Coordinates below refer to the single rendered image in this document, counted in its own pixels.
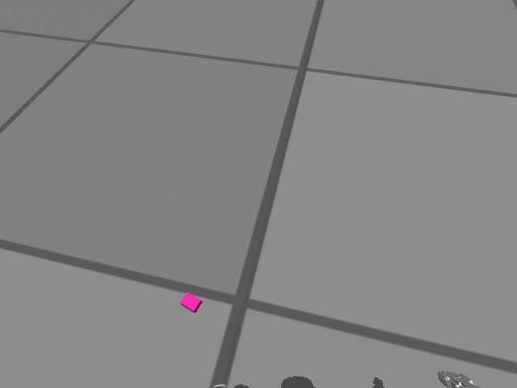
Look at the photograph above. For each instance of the small box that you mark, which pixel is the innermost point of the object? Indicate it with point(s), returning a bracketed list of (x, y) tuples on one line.
[(191, 302)]

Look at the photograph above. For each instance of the right robot hand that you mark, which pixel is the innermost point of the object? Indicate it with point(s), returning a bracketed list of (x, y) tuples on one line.
[(453, 380)]

